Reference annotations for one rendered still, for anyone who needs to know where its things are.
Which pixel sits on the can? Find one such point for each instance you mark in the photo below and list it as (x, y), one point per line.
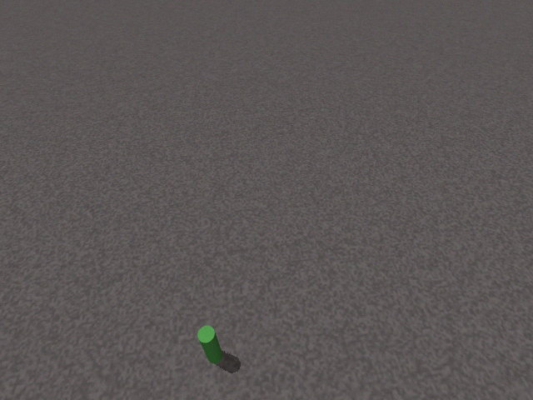
(210, 344)

